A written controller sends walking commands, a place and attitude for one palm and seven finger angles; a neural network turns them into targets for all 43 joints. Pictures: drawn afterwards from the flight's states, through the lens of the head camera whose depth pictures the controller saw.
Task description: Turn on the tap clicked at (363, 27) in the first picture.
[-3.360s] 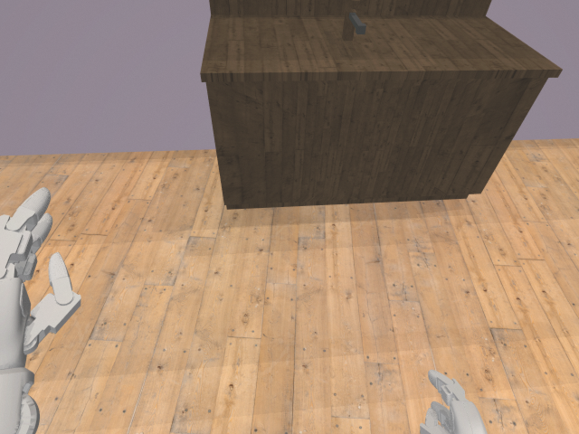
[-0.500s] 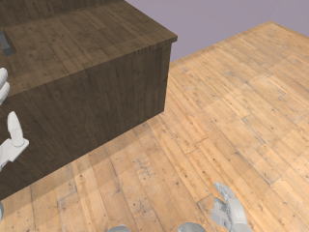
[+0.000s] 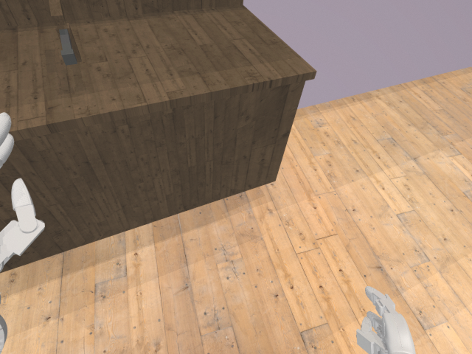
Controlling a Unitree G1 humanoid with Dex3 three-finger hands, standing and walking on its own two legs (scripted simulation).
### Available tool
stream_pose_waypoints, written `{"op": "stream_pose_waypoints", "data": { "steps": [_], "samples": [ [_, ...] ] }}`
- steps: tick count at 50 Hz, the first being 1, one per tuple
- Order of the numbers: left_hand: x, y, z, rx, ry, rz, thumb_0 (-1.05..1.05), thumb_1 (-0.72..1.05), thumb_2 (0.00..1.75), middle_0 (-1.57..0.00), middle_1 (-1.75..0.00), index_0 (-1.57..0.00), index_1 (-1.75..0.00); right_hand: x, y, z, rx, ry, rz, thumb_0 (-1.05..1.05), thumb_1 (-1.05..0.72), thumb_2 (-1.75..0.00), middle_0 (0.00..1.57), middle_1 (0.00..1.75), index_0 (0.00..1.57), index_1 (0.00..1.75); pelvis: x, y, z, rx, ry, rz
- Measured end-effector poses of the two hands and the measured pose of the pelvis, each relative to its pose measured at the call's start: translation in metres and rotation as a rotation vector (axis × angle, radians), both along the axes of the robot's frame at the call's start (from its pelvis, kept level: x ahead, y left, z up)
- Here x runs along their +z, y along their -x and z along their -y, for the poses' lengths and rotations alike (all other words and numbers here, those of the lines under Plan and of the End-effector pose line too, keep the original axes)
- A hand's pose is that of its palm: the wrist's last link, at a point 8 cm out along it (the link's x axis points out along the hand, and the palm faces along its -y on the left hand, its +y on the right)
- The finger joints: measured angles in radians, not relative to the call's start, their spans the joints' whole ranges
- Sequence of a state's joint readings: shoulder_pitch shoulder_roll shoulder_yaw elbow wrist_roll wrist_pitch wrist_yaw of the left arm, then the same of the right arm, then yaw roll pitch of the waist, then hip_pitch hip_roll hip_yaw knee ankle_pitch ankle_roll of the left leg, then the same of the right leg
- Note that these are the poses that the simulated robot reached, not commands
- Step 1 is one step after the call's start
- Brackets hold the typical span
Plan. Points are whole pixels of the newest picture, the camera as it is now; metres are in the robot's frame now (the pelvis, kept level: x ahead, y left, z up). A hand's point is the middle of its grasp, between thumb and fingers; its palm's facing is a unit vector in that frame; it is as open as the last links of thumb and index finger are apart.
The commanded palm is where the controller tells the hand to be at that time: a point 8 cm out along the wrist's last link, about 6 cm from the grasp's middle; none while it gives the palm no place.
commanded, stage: take the last steps up to it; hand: left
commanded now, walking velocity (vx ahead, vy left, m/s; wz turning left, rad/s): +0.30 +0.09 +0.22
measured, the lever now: (69, 57) +0.76 +0.47 +0.07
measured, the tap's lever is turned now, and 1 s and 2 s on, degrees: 0 0 0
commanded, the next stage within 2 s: none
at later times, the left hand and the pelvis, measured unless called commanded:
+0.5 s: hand (12, 238) +0.20 +0.26 +0.18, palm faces +0.49 -0.77 -0.41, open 7.5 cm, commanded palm +0.14 +0.30 +0.19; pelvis +0.02 +0.00 +0.01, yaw +7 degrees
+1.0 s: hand (10, 171) +0.29 +0.31 +0.19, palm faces +0.49 -0.74 -0.46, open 7.5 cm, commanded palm +0.23 +0.33 +0.19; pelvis +0.10 +0.04 +0.01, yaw +5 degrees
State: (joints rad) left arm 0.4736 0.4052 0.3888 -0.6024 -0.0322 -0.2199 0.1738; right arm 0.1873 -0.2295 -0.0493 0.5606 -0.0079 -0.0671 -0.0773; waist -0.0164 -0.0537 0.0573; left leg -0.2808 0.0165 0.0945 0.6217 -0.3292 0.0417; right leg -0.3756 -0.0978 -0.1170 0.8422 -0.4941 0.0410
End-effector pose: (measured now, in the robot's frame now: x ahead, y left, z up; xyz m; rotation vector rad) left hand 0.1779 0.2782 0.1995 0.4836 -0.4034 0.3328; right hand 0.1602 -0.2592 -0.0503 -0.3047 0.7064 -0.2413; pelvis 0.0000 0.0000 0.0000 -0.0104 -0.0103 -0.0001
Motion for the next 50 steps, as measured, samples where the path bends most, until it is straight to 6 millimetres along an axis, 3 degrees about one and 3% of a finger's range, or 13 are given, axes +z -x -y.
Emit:
{"op": "stream_pose_waypoints", "data": {
  "steps": [5,11,17,24,30,35,39,43,46,50],
  "samples": [
    [0.01,0.011,-0.011,0.051,0.01,-0.003,0.02,0.89,0.9,-0.21,-0.3,-0.21,-0.3,-0.002,0.005,-0.027,0.052,-0.089,-0.023,0.01,-0.91,-0.9,0.19,0.3,0.2,0.3,0.012,0.0,-0.001,0.035,0.04,-0.014],
    [0.002,0.024,-0.005,0.1,0.021,-0.088,0.02,0.89,0.9,-0.2,-0.3,-0.21,-0.3,-0.023,0.008,-0.048,0.106,-0.17,-0.064,0.01,-0.91,-0.9,0.2,0.3,0.21,0.3,0.012,-0.001,0.006,0.055,0.027,-0.014],
    [-0.007,0.026,0.003,0.145,0.019,-0.101,0.02,0.89,0.9,-0.21,-0.3,-0.21,-0.3,-0.047,0.001,-0.044,0.158,-0.179,-0.121,0.02,-0.9,-0.9,0.2,0.3,0.21,0.3,0.002,-0.003,0.014,0.089,0.006,0.002],
    [-0.004,0.02,-0.013,0.162,0.028,-0.109,0.02,0.88,0.9,-0.21,-0.3,-0.21,-0.3,-0.029,-0.014,-0.029,0.129,-0.096,-0.142,0.02,-0.91,-0.9,0.2,0.3,0.21,0.3,0.014,-0.017,0.002,0.12,-0.024,-0.004],
    [-0.007,0.008,-0.046,0.161,0.033,-0.041,0.02,0.88,0.9,-0.21,-0.3,-0.21,-0.3,-0.017,-0.043,-0.038,0.113,-0.001,-0.079,0.02,-0.91,-0.9,0.2,0.3,0.2,0.3,0.002,-0.035,-0.029,0.114,-0.003,0.008],
    [-0.006,-0.018,-0.07,0.153,0.029,0.012,0.02,0.88,0.9,-0.21,-0.3,-0.21,-0.3,-0.012,-0.065,-0.074,0.108,-0.05,-0.021,0.02,-0.91,-0.9,0.19,0.3,0.2,0.3,0.001,-0.044,-0.042,0.11,0.0,0.019],
    [0.007,-0.031,-0.068,0.115,0.02,0.012,0.02,0.89,0.9,-0.2,-0.3,-0.21,-0.3,-0.007,-0.075,-0.106,0.145,-0.132,-0.006,0.02,-0.91,-0.9,0.2,0.3,0.2,0.3,0.01,-0.055,-0.047,0.099,0.016,-0.001],
    [0.013,-0.039,-0.061,0.091,-0.007,-0.025,0.02,0.89,0.9,-0.2,-0.3,-0.21,-0.3,-0.011,-0.081,-0.124,0.168,-0.183,-0.028,0.01,-0.91,-0.9,0.2,0.3,0.21,0.3,0.016,-0.07,-0.049,0.094,0.024,-0.012],
    [0.012,-0.048,-0.062,0.118,-0.025,-0.074,0.02,0.89,0.9,-0.21,-0.3,-0.21,-0.3,-0.019,-0.087,-0.127,0.173,-0.203,-0.057,0.01,-0.9,-0.9,0.2,0.3,0.21,0.3,0.016,-0.083,-0.046,0.093,0.02,-0.014],
    [0.003,-0.065,-0.06,0.181,-0.035,-0.114,0.02,0.89,0.9,-0.21,-0.3,-0.21,-0.3,-0.035,-0.102,-0.115,0.176,-0.212,-0.084,0.01,-0.9,-0.9,0.2,0.31,0.21,0.3,0.009,-0.102,-0.036,0.094,0.004,-0.006]
  ]
}}
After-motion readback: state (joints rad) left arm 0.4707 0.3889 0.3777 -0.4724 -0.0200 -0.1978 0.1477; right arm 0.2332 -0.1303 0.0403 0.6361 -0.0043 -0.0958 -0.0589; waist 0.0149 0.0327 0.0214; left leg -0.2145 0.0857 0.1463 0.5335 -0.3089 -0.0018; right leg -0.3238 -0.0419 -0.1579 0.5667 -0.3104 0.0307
